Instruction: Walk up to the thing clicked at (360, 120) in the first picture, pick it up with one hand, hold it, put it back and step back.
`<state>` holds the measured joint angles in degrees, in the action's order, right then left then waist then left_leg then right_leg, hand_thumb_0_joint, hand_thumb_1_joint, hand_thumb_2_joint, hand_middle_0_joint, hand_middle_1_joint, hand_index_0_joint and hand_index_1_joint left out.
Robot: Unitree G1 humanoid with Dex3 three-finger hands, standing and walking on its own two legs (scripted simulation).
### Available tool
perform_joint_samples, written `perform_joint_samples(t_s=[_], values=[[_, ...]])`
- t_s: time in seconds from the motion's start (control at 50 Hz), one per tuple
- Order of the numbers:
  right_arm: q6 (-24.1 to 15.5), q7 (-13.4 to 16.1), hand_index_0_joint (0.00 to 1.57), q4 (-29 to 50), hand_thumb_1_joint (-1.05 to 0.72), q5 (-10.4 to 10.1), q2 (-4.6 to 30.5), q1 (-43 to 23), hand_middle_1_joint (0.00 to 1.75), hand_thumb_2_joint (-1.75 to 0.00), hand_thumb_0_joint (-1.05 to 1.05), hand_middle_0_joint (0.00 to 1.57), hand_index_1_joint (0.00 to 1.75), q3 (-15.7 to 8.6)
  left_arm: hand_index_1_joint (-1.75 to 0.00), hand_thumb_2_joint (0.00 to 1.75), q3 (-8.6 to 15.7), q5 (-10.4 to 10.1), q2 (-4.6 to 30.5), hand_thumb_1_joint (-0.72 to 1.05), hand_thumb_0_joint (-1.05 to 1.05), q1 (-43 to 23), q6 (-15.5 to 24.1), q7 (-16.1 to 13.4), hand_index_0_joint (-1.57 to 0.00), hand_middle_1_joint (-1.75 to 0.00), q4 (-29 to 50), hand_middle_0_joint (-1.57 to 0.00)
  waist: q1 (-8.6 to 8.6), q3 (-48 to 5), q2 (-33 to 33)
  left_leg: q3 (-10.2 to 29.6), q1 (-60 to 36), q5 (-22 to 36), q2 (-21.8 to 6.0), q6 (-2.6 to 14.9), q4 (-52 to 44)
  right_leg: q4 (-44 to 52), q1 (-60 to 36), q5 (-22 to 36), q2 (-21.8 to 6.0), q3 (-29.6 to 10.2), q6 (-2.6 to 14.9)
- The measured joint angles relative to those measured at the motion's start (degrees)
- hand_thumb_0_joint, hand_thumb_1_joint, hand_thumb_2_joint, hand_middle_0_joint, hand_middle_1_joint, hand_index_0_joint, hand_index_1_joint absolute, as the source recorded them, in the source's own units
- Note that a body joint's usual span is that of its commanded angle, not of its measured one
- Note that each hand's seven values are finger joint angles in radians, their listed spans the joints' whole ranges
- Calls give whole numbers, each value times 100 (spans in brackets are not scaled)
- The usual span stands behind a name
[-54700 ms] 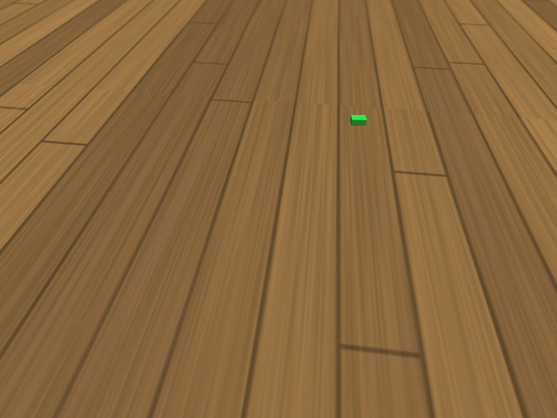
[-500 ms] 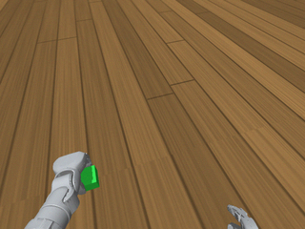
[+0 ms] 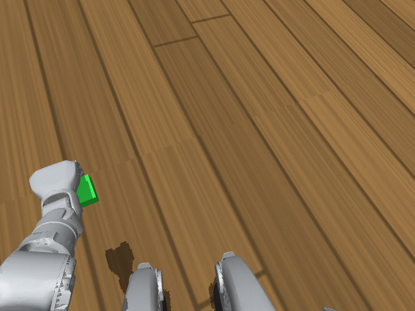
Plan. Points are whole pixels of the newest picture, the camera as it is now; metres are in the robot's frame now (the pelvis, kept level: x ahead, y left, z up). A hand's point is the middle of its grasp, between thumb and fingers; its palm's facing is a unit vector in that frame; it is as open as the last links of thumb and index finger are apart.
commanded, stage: crouch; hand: left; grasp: from above
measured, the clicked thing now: (73, 195) +0.42 +0.26 -0.15
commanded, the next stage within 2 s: lower in 1.26 s
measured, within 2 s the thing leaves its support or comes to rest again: neither
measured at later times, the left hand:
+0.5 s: hand (93, 208) +0.44 +0.27 -0.34, palm faces -0.39 -0.13 -0.91, open 8.6 cm
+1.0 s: hand (99, 209) +0.46 +0.28 -0.43, palm faces -0.40 -0.15 -0.91, open 8.5 cm
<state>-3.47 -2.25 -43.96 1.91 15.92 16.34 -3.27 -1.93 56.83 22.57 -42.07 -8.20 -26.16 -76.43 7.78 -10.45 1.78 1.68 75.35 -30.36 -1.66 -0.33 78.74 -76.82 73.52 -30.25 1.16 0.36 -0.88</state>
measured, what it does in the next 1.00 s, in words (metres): lowers itself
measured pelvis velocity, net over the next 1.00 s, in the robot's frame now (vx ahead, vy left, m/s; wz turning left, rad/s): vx -0.03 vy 0.00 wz -0.09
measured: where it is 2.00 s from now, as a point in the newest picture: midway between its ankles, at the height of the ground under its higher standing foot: outside the picture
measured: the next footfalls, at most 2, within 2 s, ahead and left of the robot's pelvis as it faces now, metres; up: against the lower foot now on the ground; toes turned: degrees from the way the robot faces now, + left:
none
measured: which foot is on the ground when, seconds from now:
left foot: down 0.00-1.00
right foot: down 0.00-1.00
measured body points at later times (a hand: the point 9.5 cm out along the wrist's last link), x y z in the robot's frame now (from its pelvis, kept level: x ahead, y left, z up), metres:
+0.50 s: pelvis -0.02 +0.00 -0.18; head +0.21 +0.03 +0.20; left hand +0.45 +0.27 -0.28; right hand +0.04 -0.27 -0.31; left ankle +0.05 +0.12 -0.60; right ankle +0.05 -0.13 -0.60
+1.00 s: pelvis -0.03 +0.00 -0.27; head +0.22 +0.04 +0.10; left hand +0.48 +0.28 -0.38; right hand -0.03 -0.26 -0.37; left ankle +0.05 +0.12 -0.60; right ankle +0.05 -0.13 -0.60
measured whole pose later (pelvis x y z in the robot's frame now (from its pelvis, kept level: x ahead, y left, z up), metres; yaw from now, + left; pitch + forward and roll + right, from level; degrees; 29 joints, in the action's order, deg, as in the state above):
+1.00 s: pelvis -0.03 +0.00 -0.27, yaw -5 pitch +37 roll -7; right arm -6.3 -9.1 -43.8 8.3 15.0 10.3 3.9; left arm 10.4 64.8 43.4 -60.3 0.9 -23.7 -87.7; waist 14.9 -2.9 0.4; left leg 6.9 128.9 -40.0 -0.9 -0.6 131.8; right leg -127.6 125.0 -39.7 2.0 4.2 -1.4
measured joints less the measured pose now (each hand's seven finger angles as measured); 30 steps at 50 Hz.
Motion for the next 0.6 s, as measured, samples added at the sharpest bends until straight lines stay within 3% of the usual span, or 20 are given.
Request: perform_joint_samples(t_s=[0.1, 0.28, 0.42, 0.6], values=[[14, -67, 20, -42, -86, 67, -128, -66, 30, -88, 1, 20, 30, 57, -24, 10, 336, -38, 209, 28, 0, -311, 2, 83, -88, -29, -55, -84, 140, -102, 140, 36, 1177, -274, 10, 26, 1007, -989, 1157, -274, 5, 21, -9], [-126, -149, 21, 24, -87, 181, -362, -323, 30, -88, 1, 21, 30, 272, -26, 9, 566, 296, 612, 29, 0, -583, 431, 408, -87, -31, -192, -83, 228, -109, 222, 128, 2760, -578, 59, 33, 2376, -2348, 2692, -616, -19, 89, -17], [-323, -233, 21, 12, -87, 338, -303, -605, 30, -88, 1, 21, 30, 417, -26, 7, 767, 454, 929, 30, 0, -880, 664, 262, -87, -31, -277, -83, 282, 11, 78, 266, 3692, -779, 86, -11, 3299, -3237, 3571, -837, -20, 203, 2], [-381, -390, 21, 39, -88, 469, -113, -810, 30, -89, 0, 21, 30, 399, -25, 10, 900, 568, 1278, 28, 0, -1236, 654, 231, -88, -31, -394, -84, 406, 247, -40, 384, 4401, -919, 95, -36, 4120, -4001, 4235, -969, 1, 296, 3]])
